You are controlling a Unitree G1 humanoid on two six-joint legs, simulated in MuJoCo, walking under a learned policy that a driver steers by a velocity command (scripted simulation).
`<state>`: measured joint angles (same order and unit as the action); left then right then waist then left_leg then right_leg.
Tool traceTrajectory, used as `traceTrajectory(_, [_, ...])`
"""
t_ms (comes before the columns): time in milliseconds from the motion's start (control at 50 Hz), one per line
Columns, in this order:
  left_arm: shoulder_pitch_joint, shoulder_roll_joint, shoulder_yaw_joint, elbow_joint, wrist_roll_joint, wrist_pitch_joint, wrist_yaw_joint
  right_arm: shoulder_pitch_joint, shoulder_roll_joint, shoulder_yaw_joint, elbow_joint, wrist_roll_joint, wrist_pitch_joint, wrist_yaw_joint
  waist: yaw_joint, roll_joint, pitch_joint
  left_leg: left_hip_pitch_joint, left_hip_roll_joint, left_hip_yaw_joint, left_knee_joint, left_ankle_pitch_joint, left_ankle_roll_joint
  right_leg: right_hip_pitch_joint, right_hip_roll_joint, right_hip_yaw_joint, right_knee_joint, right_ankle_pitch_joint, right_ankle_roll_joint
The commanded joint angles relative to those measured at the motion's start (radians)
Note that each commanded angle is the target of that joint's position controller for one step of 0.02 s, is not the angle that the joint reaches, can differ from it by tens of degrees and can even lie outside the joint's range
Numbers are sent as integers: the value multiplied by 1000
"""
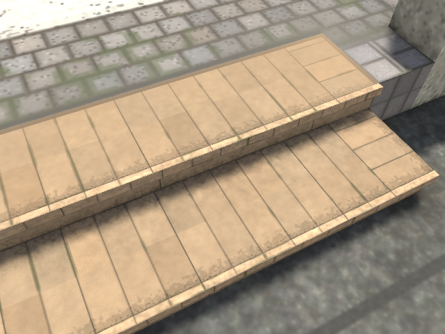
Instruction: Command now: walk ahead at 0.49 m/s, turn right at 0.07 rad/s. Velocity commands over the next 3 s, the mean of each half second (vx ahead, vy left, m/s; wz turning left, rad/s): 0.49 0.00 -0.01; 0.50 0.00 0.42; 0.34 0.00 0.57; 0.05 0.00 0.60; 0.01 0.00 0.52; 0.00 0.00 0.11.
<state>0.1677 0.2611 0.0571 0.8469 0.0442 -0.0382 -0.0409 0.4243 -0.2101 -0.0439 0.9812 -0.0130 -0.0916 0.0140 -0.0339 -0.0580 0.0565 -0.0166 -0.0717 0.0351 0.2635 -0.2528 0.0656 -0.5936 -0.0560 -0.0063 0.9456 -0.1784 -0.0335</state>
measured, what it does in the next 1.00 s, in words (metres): climbs: right foot, then left foot 0.13 m higher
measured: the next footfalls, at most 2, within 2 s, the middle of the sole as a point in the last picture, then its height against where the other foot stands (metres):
right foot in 0.20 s outside the picture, level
left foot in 0.84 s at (191, 252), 0.13 m higher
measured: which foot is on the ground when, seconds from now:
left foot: down 0.00-0.20, up 0.22-0.82, down 0.84-1.00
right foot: up 0.00-0.18, down 0.20-0.84, up 0.86-1.00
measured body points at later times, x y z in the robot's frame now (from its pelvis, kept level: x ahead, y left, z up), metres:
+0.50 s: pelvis +0.26 -0.05 +0.00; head +0.27 -0.06 +0.45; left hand +0.25 +0.21 -0.13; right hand +0.36 -0.29 -0.14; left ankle +0.31 +0.11 -0.64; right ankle +0.24 -0.09 -0.74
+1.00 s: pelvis +0.58 +0.04 +0.06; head +0.60 +0.02 +0.51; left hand +0.62 +0.30 -0.06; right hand +0.72 -0.18 -0.09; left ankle +0.63 +0.06 -0.62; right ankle +0.49 -0.12 -0.48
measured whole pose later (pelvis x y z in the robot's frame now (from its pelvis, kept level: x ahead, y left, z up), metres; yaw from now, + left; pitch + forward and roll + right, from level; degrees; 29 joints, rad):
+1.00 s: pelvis +0.58 +0.04 +0.06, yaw +14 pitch +2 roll +2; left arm 0.24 0.21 0.00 0.84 0.06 -0.09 -0.03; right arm 0.20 -0.23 -0.02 0.93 -0.06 -0.03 0.01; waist 0.01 0.01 -0.01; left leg -0.57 -0.18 0.15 0.90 -0.37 0.19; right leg -0.55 0.01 0.10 1.64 -0.15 -0.10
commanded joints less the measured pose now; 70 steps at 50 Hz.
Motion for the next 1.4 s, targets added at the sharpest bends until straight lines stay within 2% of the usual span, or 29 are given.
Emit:
traceTrajectory(20, [-140, 5, -21, -99, -10, -17, -9, -18, -122, -13, -37, 5, -19, -4, 5, 157, 22, -39, 221, -98, -120, 597, 101, 28, 9, -57, -221, 111, 2])
traceTrajectory(120, [-162, 50, -17, -106, -13, -18, 8, 12, -157, -15, 5, 3, -14, -17, 38, 127, 12, 46, 281, -81, -64, 781, 78, 172, 54, -68, -375, 139, -65])
traceTrajectory(180, [138, 105, 8, 0, 2, -37, 37, 2, -161, -10, 7, -3, 7, -24, 163, 101, -155, 7, 229, -37, 354, 889, 38, 525, 87, -65, -464, 96, -125])
traceTrajectory(200, [284, 185, 28, 22, 24, -41, 48, 24, -122, 2, -22, -1, 11, -22, 197, -7, -267, -172, 172, 3, 652, 515, 27, 746, -135, 167, -465, 66, -171])
traceTrajectory(220, [280, 249, 42, 25, 22, -34, 43, 173, -18, 19, -17, 27, 20, -19, 113, -215, -357, -490, -12, 14, 1011, -305, 1, 930, -390, 629, -574, 76, -323])
traceTrajectory(240, [200, 184, 34, 14, -29, -22, 34, 90, -133, -8, -4, -10, 29, -24, 109, -16, -260, -559, 42, -96, 1051, -239, 18, 802, -323, 635, -652, -78, -289])
traceTrajectory(300, [37, 71, -1, 12, -31, -39, 32, -39, -99, -5, -32, -16, 30, -8, 24, 14, -24, -503, 138, -82, 916, -54, 11, 476, -193, 314, -763, 15, -199])
traceTrajectory(440, [165, 80, -7, 103, -36, -69, 35, -128, -64, -4, -47, -31, 68, 10, 9, -2, -31, -552, 162, -17, 843, 70, -45, 463, -127, 118, -818, 244, -178])
traceTrajectory(560, [371, 57, -16, 188, -10, -64, 54, -281, -53, -15, -91, -22, 79, -15, 56, 29, 61, -1109, 122, -83, 1440, -75, -10, 702, -204, 150, -804, 52, -207])
traceTrajectory(700, [442, 16, -57, 266, -1, -81, 59, -585, 54, 62, -313, -12, 83, -34, 52, 57, 142, -1431, 98, 3, 1546, -303, 54, 665, -180, -8, -793, 96, -102])
traceTrajectory(760, [388, 16, -74, 264, -40, -67, 89, -540, 65, 98, -332, -15, 93, -4, 16, 97, 44, -1027, 86, 185, 1190, -198, 69, 535, -108, -179, -889, 593, -88])
traceTrajectory(800, [359, 100, -65, 216, -77, -81, 95, -437, 37, 98, -301, 6, 87, -2, -22, 15, -59, -579, -13, 304, 966, -125, 87, 465, -177, -184, -735, 1510, -89])
traceTrajectory(840, [301, 206, -27, 177, -73, -68, 88, -92, -36, 58, -213, 2, 82, -5, -182, -193, -304, -295, -87, 207, 778, -105, 139, 623, -214, -178, -280, 1794, -76])
traceTrajectory(860, [304, 201, -20, 140, -69, -70, 77, -25, -123, 20, -191, -15, 74, 6, -211, -198, -364, -119, -31, -88, 651, -144, 207, 493, -169, -173, 50, 1480, -59])
traceTrajectory(880, [288, 66, -37, 62, -54, -81, 31, -24, -290, -32, -159, -2, 85, -7, -133, 232, -405, 103, 321, -787, 298, 149, 385, 62, 137, -150, 618, -19, 36])
traceTrajectory(900, [240, 132, -16, 21, -11, -95, 5, -61, -289, -50, -161, 10, 93, -26, -99, 109, -474, 115, 311, -1059, 130, 102, 344, -18, 118, 110, 745, -24, -6])
traceTrajectory(960, [121, -8, -44, -74, 2, -70, 20, -169, -98, -18, -104, -19, 69, -35, 36, -91, -48, -310, 233, -669, 160, 46, 231, -157, 25, 94, 709, -6, -35])
traceTrajectory(980, [115, -17, -60, -69, 51, -45, -10, -139, 14, 35, -32, -88, 45, 4, 0, -20, -115, -300, 195, -593, 159, -86, 199, -285, 63, 251, 914, 34, -104])
traceTrajectory(1000, [120, -21, -65, -84, 51, -40, -15, -108, 38, 43, 0, -88, 21, 19, 53, 49, -88, -338, 159, -547, 165, -24, 163, -375, 47, 261, 901, 109, -143])
traceTrajectory(1060, [37, -35, -106, -144, 36, -50, -10, -34, -10, 48, 71, -109, -20, 52, 114, 34, -129, -317, 88, -299, 179, 115, 75, -596, 45, 182, 921, 115, -179])
traceTrajectory(1100, [3, 18, -86, -144, -1, -46, 3, -97, -65, 41, 2, -92, -37, 62, 119, 97, -102, -502, 40, -257, 128, 103, 79, -488, 18, 57, 913, 129, -113])
traceTrajectory(1200, [-235, -47, -124, -214, -1, -75, 8, 268, -41, 55, 115, -117, -32, 42, -20, 126, -27, -129, 90, -409, 194, 225, 109, -900, 43, 29, 1007, -130, -76])
traceTrajectory(1260, [-517, -50, -128, -345, -2, -44, 18, 150, -74, 49, 44, -85, -25, 77, 2, 100, -53, -356, 137, -448, 29, 456, 113, -522, 4, -97, 507, -25, -28])
traceTrajectory(1280, [-529, -77, -134, -362, 8, -27, 13, 77, -90, 43, -14, -52, -35, 81, 30, 135, -69, -500, 145, -440, -34, 553, 107, -255, 19, -115, 350, -44, 0])
traceTrajectory(1320, [-310, 28, -85, -293, -12, -23, 13, 35, -206, 15, -98, 3, -79, 79, 134, 182, -98, -630, 130, -359, 71, 1113, 33, 234, 169, -186, 271, -5, 65])
traceTrajectory(1340, [-131, 95, -52, -234, -22, -24, 22, -41, -293, -15, -145, 24, -89, 77, 221, 174, -110, -543, 149, -361, 210, 1311, -29, 317, 204, -148, 76, -38, 56])
traceTrajectory(1360, [210, 145, -27, -139, -46, -30, 49, -105, -266, -20, -171, 6, -96, 98, 326, 135, -322, -538, 134, -384, 478, 1459, -108, 640, 97, 16, -47, 154, -66])
traceTrajectory(1380, [468, 174, -17, -57, -26, -35, 46, 122, -41, 18, -167, -60, -116, 99, 247, -292, -746, -765, -63, -323, 978, 432, -208, 1141, -314, 579, -104, 816, -481])
traceTrajectory(1400, [480, 169, -26, -100, 81, -14, 19, 78, -132, -28, -143, 18, -56, 105, 301, -268, -703, -793, -158, -323, 1537, -133, -165, 841, -448, 1058, -430, 706, -586])
Over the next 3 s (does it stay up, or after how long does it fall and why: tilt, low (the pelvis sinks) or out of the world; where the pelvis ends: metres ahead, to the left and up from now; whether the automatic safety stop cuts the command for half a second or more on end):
stays up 0.98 0.14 0.24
